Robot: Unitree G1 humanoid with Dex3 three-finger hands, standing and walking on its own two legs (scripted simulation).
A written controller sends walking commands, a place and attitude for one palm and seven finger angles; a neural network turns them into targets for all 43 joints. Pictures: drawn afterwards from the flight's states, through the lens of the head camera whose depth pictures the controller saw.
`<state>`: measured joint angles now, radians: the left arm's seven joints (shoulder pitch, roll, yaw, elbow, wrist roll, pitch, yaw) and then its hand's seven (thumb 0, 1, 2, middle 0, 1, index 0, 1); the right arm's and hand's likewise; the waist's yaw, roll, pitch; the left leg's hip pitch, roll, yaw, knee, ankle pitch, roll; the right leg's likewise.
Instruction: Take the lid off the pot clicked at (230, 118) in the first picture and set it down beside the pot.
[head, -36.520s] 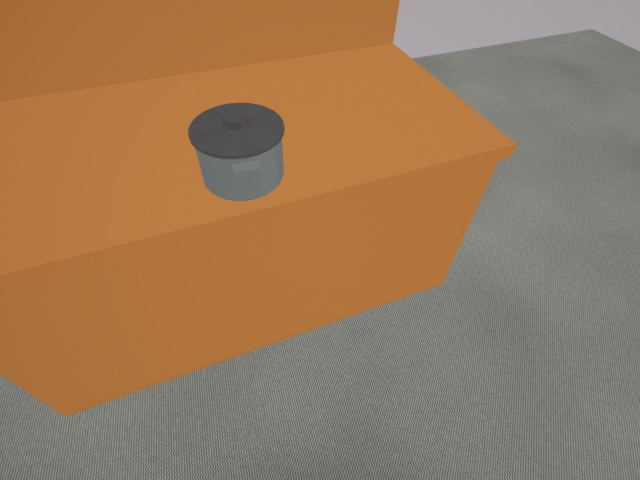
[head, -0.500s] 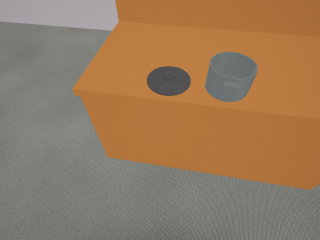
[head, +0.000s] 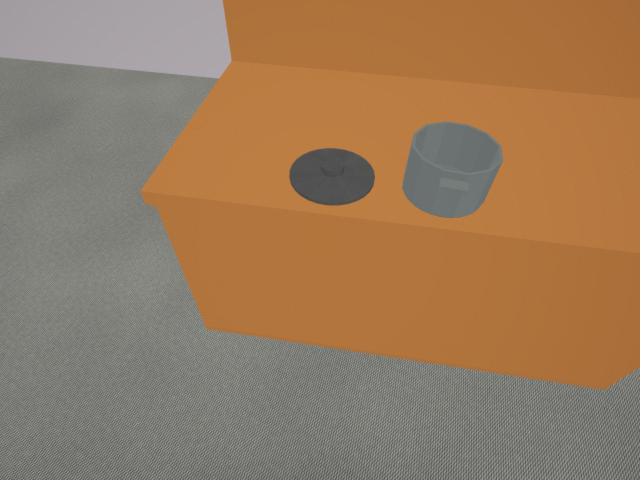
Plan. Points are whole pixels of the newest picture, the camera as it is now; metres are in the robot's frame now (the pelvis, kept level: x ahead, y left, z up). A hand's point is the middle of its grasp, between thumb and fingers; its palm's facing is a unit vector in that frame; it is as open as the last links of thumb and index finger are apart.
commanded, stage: let the arm hang, fingers relaxed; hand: left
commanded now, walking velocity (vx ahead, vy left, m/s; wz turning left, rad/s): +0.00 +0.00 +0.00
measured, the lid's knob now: (332, 166) +0.75 +0.00 -0.06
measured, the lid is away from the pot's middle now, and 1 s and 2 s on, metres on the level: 0.25 0.25 0.25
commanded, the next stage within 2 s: look to check the result in 0.52 s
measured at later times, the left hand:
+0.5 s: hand out of the picture -0.02 +0.14 -0.18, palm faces +0.07 -0.99 -0.15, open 7.3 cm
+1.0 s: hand out of the picture -0.01 +0.14 -0.18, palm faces +0.08 -0.98 -0.16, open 7.3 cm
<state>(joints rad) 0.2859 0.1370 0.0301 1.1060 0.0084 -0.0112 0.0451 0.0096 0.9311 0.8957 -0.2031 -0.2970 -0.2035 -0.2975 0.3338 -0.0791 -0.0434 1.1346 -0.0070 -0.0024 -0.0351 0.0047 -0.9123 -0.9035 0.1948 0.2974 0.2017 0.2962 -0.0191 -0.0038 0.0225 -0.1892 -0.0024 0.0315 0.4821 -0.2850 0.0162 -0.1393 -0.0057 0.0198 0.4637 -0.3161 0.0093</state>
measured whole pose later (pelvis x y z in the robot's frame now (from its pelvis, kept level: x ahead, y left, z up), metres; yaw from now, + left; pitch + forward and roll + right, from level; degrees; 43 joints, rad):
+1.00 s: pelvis +0.01 -0.01 +0.00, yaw +1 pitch +0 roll +0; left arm 0.33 0.09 0.02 1.12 0.01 -0.02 0.05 0.00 0.91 0.90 -0.20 -0.30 -0.20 -0.30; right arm 0.32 -0.07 -0.04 1.15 -0.01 0.00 -0.04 0.00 -0.91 -0.90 0.19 0.30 0.20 0.30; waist -0.01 0.00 0.02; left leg -0.18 0.01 0.01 0.48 -0.29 0.00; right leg -0.13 0.00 0.00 0.46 -0.33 -0.01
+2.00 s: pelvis +0.00 +0.00 +0.00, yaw +1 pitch -1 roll +0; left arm 0.34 0.09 0.02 1.13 0.01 -0.02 0.05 0.00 0.91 0.90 -0.20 -0.30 -0.20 -0.30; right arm 0.32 -0.08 -0.04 1.15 -0.01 -0.01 -0.05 0.00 -0.91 -0.90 0.19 0.30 0.20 0.30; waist -0.01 0.00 0.02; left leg -0.18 0.00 0.02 0.47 -0.28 0.01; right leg -0.13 0.00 0.01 0.45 -0.31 0.00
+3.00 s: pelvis +0.00 -0.02 +0.00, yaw +1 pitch -1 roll +0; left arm 0.34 0.08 0.02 1.13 0.01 -0.03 0.05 0.00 0.91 0.90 -0.20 -0.30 -0.20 -0.30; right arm 0.32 -0.08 -0.04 1.16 -0.01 0.00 -0.05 0.00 -0.91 -0.90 0.19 0.30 0.20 0.30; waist -0.01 0.00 0.01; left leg -0.19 0.02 0.01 0.47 -0.27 -0.01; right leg -0.13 0.02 0.00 0.44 -0.30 -0.02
